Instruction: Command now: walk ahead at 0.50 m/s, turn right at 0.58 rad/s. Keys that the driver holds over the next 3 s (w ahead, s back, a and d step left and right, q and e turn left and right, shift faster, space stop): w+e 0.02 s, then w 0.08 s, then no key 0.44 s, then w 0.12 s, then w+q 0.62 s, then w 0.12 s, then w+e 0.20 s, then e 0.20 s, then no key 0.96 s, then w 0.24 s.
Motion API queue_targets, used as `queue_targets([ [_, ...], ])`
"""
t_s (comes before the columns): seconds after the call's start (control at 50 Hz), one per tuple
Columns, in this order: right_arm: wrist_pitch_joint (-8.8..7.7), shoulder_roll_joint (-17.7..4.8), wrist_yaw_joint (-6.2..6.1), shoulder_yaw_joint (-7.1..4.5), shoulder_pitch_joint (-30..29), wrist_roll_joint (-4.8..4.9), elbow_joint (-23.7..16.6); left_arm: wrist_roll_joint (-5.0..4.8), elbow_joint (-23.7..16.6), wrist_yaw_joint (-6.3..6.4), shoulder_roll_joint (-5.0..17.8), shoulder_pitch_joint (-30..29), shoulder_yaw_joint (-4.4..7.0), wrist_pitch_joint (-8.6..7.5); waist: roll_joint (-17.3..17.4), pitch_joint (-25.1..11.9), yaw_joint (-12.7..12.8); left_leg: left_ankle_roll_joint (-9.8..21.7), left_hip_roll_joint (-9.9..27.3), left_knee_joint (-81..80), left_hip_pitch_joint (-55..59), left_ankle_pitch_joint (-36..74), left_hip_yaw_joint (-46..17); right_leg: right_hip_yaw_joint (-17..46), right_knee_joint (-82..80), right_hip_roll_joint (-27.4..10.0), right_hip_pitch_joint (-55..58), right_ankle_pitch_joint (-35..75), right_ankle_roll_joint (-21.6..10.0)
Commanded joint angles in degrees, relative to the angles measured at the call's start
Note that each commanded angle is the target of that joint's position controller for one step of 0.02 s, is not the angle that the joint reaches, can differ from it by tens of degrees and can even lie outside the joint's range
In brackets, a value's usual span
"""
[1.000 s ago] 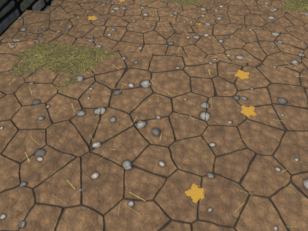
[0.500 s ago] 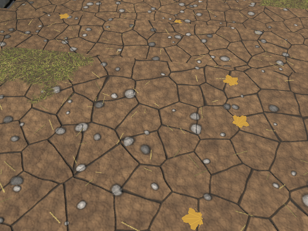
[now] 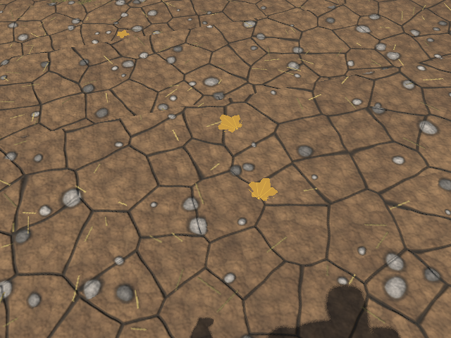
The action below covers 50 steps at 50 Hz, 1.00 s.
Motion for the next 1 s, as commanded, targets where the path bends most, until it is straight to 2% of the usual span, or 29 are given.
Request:
queue_targets([
  [0.02, -3.00, -7.7, -0.20, -1.44, -3.5, -0.90, -7.1, 0.50, -2.7, 0.54, 7.1, 5.4, 2.12, -1.53, 1.3, -9.0, 1.9, 0.6, 3.9, 0.4, -25.1, 6.4, -6.1, 28.5, -20.0, -16.5, 25.5, 4.1, -11.3],
  [0.04, -2.13, -7.8, -0.03, -1.63, -1.6, -1.10, -6.5, 1.24, -3.5, 0.84, 6.0, 3.5, 1.64, -1.61, -0.3, -8.4, 0.2, 0.1, 5.1, -1.1, -21.5, 8.1, -6.1, 25.4, -21.1, -15.2, 21.0, 7.9, -10.8],
  [0.08, -0.75, -6.5, 0.01, -1.42, -0.2, -1.79, -5.8, 1.07, -2.9, 1.23, 5.8, 3.3, 1.46, -2.07, -0.8, -7.9, -0.7, -1.8, 5.4, -4.9, -19.1, 10.1, -4.4, 21.2, -22.7, -14.2, 16.1, 14.7, -11.1],
  [0.12, 0.00, -5.0, -0.23, -0.91, -2.9, -2.28, -6.6, 1.13, -1.5, 1.87, 7.0, 4.8, 1.57, -2.31, -1.2, -5.8, -0.1, -3.5, 5.0, -10.6, -19.6, 14.6, -3.1, 16.5, -23.3, -13.1, 12.9, 22.5, -10.6],
  [0.18, -0.33, -3.1, -0.04, 0.00, -8.3, -2.52, -7.7, 1.11, 0.2, 2.87, 7.2, 5.8, 1.48, -1.57, -2.5, -5.0, 1.8, -4.0, 2.5, -25.1, -15.7, 26.0, -1.1, 8.7, -20.5, -8.6, 10.9, 32.0, -6.5],
  [0.22, -0.87, -2.6, 0.65, 0.31, -11.7, -2.11, -8.2, 0.91, 1.6, 3.20, 7.6, 8.5, 1.46, -1.06, -3.3, -6.2, 4.2, -3.6, 0.1, -32.2, -12.2, 34.5, -0.3, 8.4, -19.5, -8.6, 12.0, 29.1, -5.0],
  [0.28, -1.10, -4.0, 1.47, -0.14, -13.3, -1.81, -8.7, 0.89, 3.1, 3.30, 7.2, 9.4, 1.19, -0.55, -4.8, -6.4, 4.8, -1.7, -0.8, -37.6, -12.3, 34.5, -1.9, 11.7, -16.1, -11.5, 17.3, 25.8, -4.4],
  [0.32, -1.34, -5.6, 1.84, -0.88, -12.0, -2.36, -8.6, 0.97, 3.7, 3.37, 6.8, 8.9, 1.09, -0.24, -5.5, -7.0, 3.6, 0.3, -1.2, -40.0, -11.7, 30.1, -2.6, 14.5, -11.7, -13.3, 21.0, 25.8, -3.6],
  [0.36, -1.78, -6.6, 1.70, -1.50, -6.3, -3.10, -6.8, 0.92, 3.8, 3.49, 5.8, 7.1, 0.77, 0.06, -4.6, -9.0, 0.0, 2.7, -1.7, -45.6, -3.4, 36.8, -1.3, 14.1, -3.8, -10.6, 21.1, 28.0, -1.1],
  [0.38, -2.14, -9.8, 1.34, -2.00, -3.9, -4.04, -6.9, 1.91, 3.0, 3.43, 3.9, 9.8, 0.11, -0.19, 0.7, -14.4, 0.8, 5.7, 4.9, -42.0, 8.5, 59.7, -6.7, 12.6, 5.2, -6.3, 16.3, 19.0, 1.5],
  [0.4, -1.51, -9.9, 0.98, -1.69, -1.4, -4.77, -7.1, 1.86, 4.5, 3.33, 1.5, 17.9, -0.90, -0.49, 10.6, -22.6, 1.9, 15.5, 16.6, -39.5, 24.8, 73.2, -18.9, 10.9, 20.4, -1.2, 4.4, -6.8, 5.8],
  [0.42, -0.47, -4.9, 1.28, -0.60, 1.2, -3.28, -5.6, 1.12, 5.6, 3.11, 3.6, 19.0, -0.76, 0.11, 13.7, -27.7, 0.5, 19.6, 20.6, -42.1, 26.7, 65.9, -27.0, 11.4, 27.9, -0.6, 0.4, -30.3, 8.1],
  [0.44, 0.32, -4.1, 1.62, -0.12, -0.6, -1.83, -5.6, 0.28, 5.1, 3.14, 7.0, 15.6, 0.17, 1.23, 8.6, -23.5, 0.0, 17.9, 18.8, -45.2, 21.9, 47.3, -27.5, 12.6, 31.0, -2.8, -2.2, -29.7, 8.9],
  [0.46, 1.13, -3.6, 1.58, 0.15, -4.0, -1.65, -6.0, 0.12, 4.6, 3.56, 7.0, 11.3, 0.39, 2.62, 5.2, -17.6, 0.3, 15.3, 16.5, -48.0, 15.7, 33.6, -24.9, 10.8, 31.7, -4.4, -4.0, -26.9, 9.8],
  [0.48, 1.74, -3.1, 1.55, 0.60, -8.0, -1.93, -6.4, 0.45, 4.2, 3.91, 6.4, 9.4, 0.44, 3.97, 4.7, -12.8, 1.4, 13.6, 14.8, -51.1, 8.4, 23.0, -22.3, 9.5, 28.3, -6.0, -3.6, -24.6, 10.2],
  [0.52, 2.80, -4.1, 1.26, 0.33, -13.0, -2.82, -6.8, 0.94, 4.6, 4.55, 4.2, 9.4, 0.09, 5.49, 8.4, -8.1, 3.2, 10.5, 9.7, -55.4, -3.1, 11.8, -16.1, 6.9, 17.3, -7.0, 3.8, -20.5, 10.5],
  [0.56, 3.24, -5.0, 0.78, -0.14, -12.3, -2.87, -6.1, 1.49, 6.4, 4.73, 2.7, 11.8, -0.32, 4.99, 9.8, -9.9, 3.2, 10.4, 7.4, -56.2, -5.3, 9.4, -12.0, 4.4, 10.1, -6.0, 10.1, -16.0, 9.9],
  [0.62, 3.94, -8.4, -0.17, -1.43, -10.7, -0.71, -5.3, 1.65, 7.8, 4.26, 4.0, 12.8, 0.20, 3.71, 9.5, -11.2, 3.2, 10.6, 8.7, -58.4, -6.0, -4.9, -13.1, 0.5, 3.9, -4.4, 14.3, -8.6, 7.3],
  [0.66, 4.28, -7.4, -0.59, -1.29, -11.1, -0.17, -5.1, 2.02, 8.7, 3.97, 2.9, 13.2, 0.06, 2.82, 8.8, -9.3, 4.2, 9.0, 8.3, -58.6, -9.1, -10.9, -13.0, -0.7, -0.8, -4.1, 17.5, -7.8, 5.0],
  [0.68, 4.37, -6.2, -0.61, -1.02, -11.3, 0.03, -5.0, 2.30, 9.1, 3.93, 2.5, 13.9, 0.02, 2.31, 8.1, -7.7, 5.1, 7.7, 7.2, -57.6, -11.5, -12.3, -12.7, -0.2, -4.2, -4.4, 19.4, -8.9, 3.6],
  [0.7, 4.32, -4.1, -0.51, -0.46, -12.6, 0.16, -5.6, 2.65, 9.5, 4.10, 3.6, 15.6, 0.24, 1.70, 4.6, -5.7, 6.1, 5.7, 4.6, -52.6, -14.6, -11.0, -10.7, 4.8, -10.7, -7.8, 20.5, -13.6, 1.3],
  [0.72, 3.75, -0.7, -0.31, 0.31, -15.8, 0.26, -7.3, 2.72, 10.4, 4.56, 7.5, 19.4, 1.25, 1.18, -4.5, -4.0, 7.7, 2.0, -1.6, -40.1, -22.6, -6.4, -3.4, 16.7, -19.4, -16.1, 23.0, -26.2, -2.8],
  [0.74, 2.59, -0.8, 0.00, 0.26, -17.0, 0.90, -8.5, 2.14, 10.4, 4.48, 11.7, 18.5, 2.64, 0.64, -15.1, 0.0, 7.6, 1.5, -6.1, -26.1, -28.4, -0.5, 0.6, 32.4, -28.5, -25.1, 20.9, -36.0, -7.3],
  [0.76, 1.77, -3.8, 0.12, -0.95, -15.3, 1.01, -7.8, 2.73, 9.3, 4.86, 9.5, 15.3, 2.03, -0.74, -12.4, 2.4, 6.1, 2.7, -3.5, -18.2, -31.5, 1.0, -5.9, 33.4, -28.9, -26.4, 20.7, -31.9, -7.8],
  [0.78, 1.45, -4.3, 0.47, -1.43, -12.1, 1.08, -6.4, 2.31, 8.8, 5.02, 7.0, 13.1, 1.51, -1.97, -10.6, 1.4, 4.0, 3.4, -3.4, -15.6, -34.2, 4.4, -8.2, 28.8, -27.5, -24.8, 24.2, -25.6, -5.9],
  [0.82, 1.28, -3.8, 0.78, -1.60, -11.2, 0.14, -5.2, 0.96, 8.9, 4.88, 5.1, 12.6, 1.26, -3.01, -7.1, -0.5, 4.1, 3.0, -1.8, -15.4, -36.5, 10.0, -8.7, 19.9, -26.4, -22.7, 30.4, -12.8, -2.4],
  [0.86, 1.65, -2.0, 1.43, -1.30, -12.7, -0.13, -5.5, 1.45, 9.5, 4.74, 4.1, 13.7, 0.99, -3.17, -5.9, -2.0, 4.9, 1.2, -1.3, -16.8, -33.2, 15.0, -5.8, 12.3, -26.5, -20.8, 30.0, -3.7, -1.1],
  [0.92, 2.56, -0.4, 2.37, -0.54, -15.6, -0.07, -7.2, 1.64, 10.0, 4.60, 5.8, 14.2, 1.56, -2.79, -7.0, -1.1, 6.2, -1.0, -0.1, -22.9, -27.4, 19.6, -1.7, 4.6, -27.3, -19.4, 25.9, 0.3, -0.8],
  [1.0, 2.94, -0.6, 3.34, 0.00, -19.2, -0.03, -9.7, 0.87, 11.1, 4.24, 8.5, 15.3, 2.52, -2.17, -7.0, 1.2, 7.3, 0.4, 0.1, -30.1, -21.7, 18.7, 2.0, -0.5, -26.2, -20.4, 23.9, 2.5, -0.4],
])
